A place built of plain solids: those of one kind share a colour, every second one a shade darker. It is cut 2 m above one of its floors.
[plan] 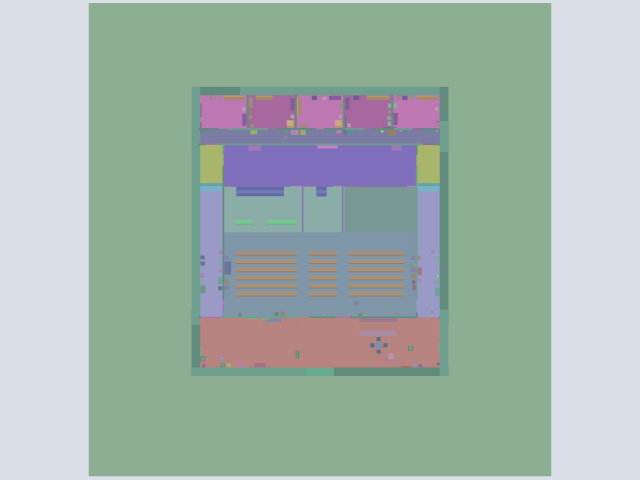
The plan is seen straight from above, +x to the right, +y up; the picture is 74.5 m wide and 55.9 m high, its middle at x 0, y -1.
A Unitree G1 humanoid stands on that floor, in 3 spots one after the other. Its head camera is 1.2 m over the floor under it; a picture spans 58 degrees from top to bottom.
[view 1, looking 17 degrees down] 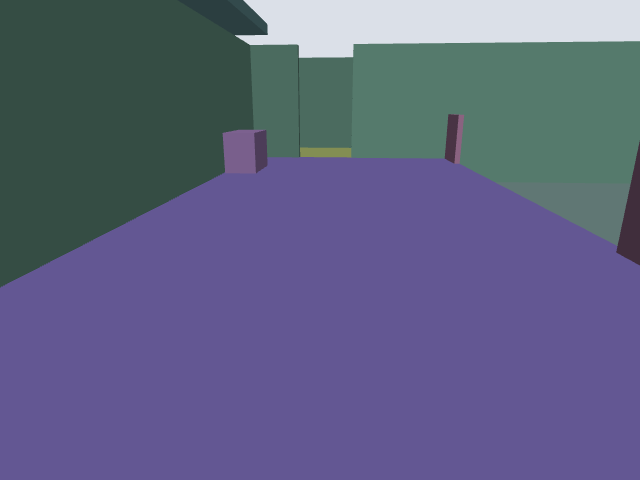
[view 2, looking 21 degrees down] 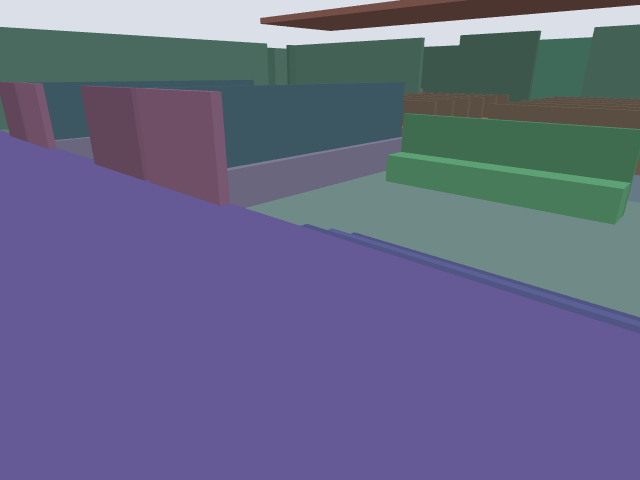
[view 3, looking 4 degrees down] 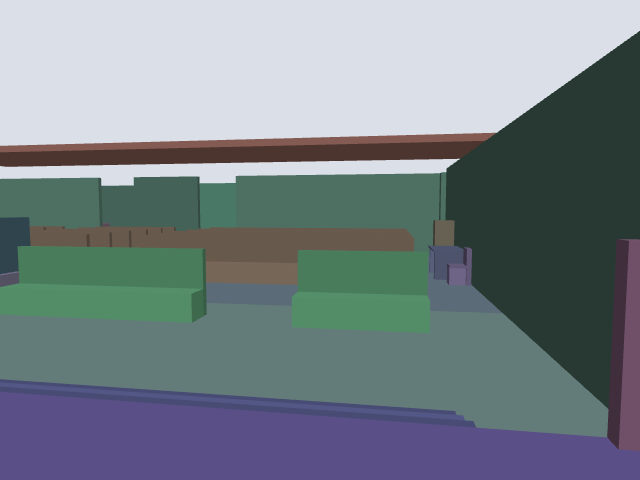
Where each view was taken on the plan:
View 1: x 0.17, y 7.62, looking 4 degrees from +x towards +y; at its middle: floor_stage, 4.10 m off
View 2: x -6.97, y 7.62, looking -47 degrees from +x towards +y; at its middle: floor_stage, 3.35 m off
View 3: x -9.20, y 7.62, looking -81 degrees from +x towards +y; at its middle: seats_parterre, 10.50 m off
